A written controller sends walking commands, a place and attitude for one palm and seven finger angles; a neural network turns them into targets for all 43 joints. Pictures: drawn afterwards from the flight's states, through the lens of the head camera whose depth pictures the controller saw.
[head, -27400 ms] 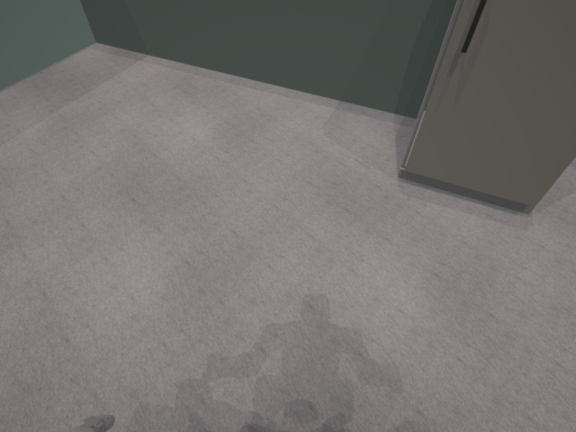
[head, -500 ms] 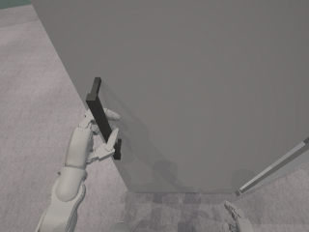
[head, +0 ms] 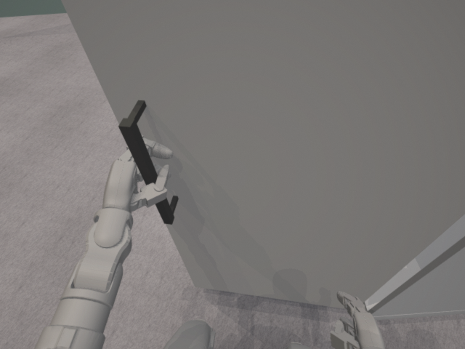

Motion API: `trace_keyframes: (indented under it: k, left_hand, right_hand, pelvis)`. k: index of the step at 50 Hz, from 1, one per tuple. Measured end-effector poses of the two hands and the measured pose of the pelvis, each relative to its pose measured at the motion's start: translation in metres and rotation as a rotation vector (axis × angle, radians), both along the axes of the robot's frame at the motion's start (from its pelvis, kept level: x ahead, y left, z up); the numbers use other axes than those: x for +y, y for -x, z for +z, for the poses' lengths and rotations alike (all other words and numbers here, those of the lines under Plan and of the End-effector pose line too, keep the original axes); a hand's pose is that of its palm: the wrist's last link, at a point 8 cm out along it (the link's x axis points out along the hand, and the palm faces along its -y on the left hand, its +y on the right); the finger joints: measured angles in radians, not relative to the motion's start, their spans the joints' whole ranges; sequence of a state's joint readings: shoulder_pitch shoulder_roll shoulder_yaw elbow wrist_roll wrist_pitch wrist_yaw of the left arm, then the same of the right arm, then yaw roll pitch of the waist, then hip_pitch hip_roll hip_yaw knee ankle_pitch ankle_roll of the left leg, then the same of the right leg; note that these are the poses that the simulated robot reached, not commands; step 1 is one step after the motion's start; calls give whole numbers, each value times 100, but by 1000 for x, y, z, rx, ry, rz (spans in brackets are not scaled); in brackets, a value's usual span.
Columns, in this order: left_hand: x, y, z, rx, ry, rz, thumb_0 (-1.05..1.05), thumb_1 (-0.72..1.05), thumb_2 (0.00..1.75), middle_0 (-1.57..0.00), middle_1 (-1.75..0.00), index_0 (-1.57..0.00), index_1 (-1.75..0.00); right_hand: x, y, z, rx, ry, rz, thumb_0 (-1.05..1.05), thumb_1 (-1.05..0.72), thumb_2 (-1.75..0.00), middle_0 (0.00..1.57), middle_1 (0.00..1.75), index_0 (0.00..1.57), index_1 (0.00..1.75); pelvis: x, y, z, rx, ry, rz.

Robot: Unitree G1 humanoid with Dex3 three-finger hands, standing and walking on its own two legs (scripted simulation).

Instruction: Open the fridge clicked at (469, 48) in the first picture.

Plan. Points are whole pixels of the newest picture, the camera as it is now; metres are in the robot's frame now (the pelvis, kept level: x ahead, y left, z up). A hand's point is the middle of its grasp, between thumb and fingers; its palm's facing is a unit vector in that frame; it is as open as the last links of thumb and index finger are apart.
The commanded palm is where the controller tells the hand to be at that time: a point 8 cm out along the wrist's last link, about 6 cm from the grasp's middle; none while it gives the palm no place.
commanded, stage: stop walking and hold the door back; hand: left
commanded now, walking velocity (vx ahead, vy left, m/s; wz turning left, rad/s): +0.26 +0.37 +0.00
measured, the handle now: (156, 172) +0.37 +0.18 +0.10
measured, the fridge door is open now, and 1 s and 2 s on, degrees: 78 72 71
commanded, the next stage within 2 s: loosen the grip on the handle in 1.24 s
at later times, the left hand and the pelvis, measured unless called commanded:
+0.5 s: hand (169, 157) +0.40 +0.16 +0.11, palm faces +0.12 -0.96 -0.27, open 5.5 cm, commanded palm +0.36 +0.24 +0.10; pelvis -0.04 -0.01 +0.01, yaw +0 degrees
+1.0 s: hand (166, 162) +0.39 +0.16 +0.11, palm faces +0.00 -0.98 -0.22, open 5.5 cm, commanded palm +0.36 +0.24 +0.10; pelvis -0.01 +0.04 +0.01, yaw -7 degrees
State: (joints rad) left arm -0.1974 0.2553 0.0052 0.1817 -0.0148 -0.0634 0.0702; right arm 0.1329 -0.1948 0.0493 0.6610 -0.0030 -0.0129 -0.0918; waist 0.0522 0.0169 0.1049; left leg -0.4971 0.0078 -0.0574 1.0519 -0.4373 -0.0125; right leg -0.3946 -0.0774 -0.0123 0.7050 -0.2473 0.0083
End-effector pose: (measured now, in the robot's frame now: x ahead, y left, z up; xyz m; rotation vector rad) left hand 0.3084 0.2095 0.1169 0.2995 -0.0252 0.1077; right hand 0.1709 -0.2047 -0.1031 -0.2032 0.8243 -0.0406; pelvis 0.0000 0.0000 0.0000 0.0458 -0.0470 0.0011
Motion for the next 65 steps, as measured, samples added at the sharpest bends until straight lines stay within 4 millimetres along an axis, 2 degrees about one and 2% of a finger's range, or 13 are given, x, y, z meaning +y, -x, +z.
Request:
trace_keyframes:
  k: [6,11,14,17,21,26,32,36,40,44,55,60,65]
  left_hand:
    - [1,-9,7,89,-30,27,-7,63,80,-46,-140,-48,-141]
    - [1,-23,10,118,-2,37,-4,64,79,-46,-140,-50,-141]
    - [0,-33,9,102,27,21,-2,65,80,-45,-140,-49,-141]
    - [0,-41,8,85,49,7,0,66,80,-45,-140,-48,-141]
    - [0,-51,9,123,47,24,-3,66,80,-45,-140,-47,-141]
    - [-2,-63,7,107,45,45,-4,65,80,-45,-140,-46,-140]
    - [-2,-70,4,133,75,37,-7,67,79,-45,-140,-45,-140]
    - [1,-74,3,107,87,9,-5,65,78,-45,-140,-45,-140]
    - [5,-76,2,42,89,-48,-2,63,76,-45,-140,-45,-140]
    - [7,-70,0,-8,91,-101,-1,65,75,-45,-140,-45,-140]
    - [7,-50,-1,-38,75,-139,-1,68,78,-45,-140,-45,-140]
    - [8,-48,-1,-21,69,-144,-4,66,79,-45,-140,-45,-140]
    - [8,-48,-1,-6,69,-141,-6,65,80,-45,-140,-45,-140]
  right_hand:
    - [-36,33,9,34,21,-75,1,-90,-90,20,30,20,30]
    - [-68,77,17,86,94,-131,1,-90,-90,20,30,20,30]
    - [-80,106,18,112,147,-164,1,-90,-90,20,30,20,30]
    - [-82,136,15,152,162,-217,1,-91,-90,20,30,20,30]
    - [-71,174,4,269,115,-247,1,-91,-90,19,30,20,30]
    - [-64,194,-21,341,64,-262,1,-90,-90,20,30,20,30]
    - [-57,184,-8,275,49,-294,1,-90,-90,20,30,20,30]
    - [-55,167,7,194,76,-302,1,-90,-90,20,30,20,30]
    - [-54,147,18,114,126,-327,1,-90,-90,20,30,20,30]
    - [-42,127,28,81,133,-337,1,-90,-90,20,30,20,30]
    - [-5,73,28,19,60,-269,1,-90,-90,20,30,20,30]
    - [-1,64,27,20,56,-257,1,-90,-90,20,30,20,30]
    - [-6,66,29,26,68,-270,1,-90,-90,20,30,20,30]
  pelvis:
    - [-9,20,19,19,-51,21]
    - [-7,33,25,40,-64,21]
    - [-1,41,20,52,-28,12]
    - [3,49,16,39,0,-1]
    - [-2,46,20,43,35,4]
    - [-11,45,5,30,36,-8]
    - [-2,44,17,19,1,-50]
    - [7,38,21,23,-2,-78]
    - [24,29,14,29,45,-94]
    - [33,21,15,38,36,-115]
    - [38,6,14,52,46,-124]
    - [40,3,16,55,46,-124]
    - [41,2,18,55,46,-125]
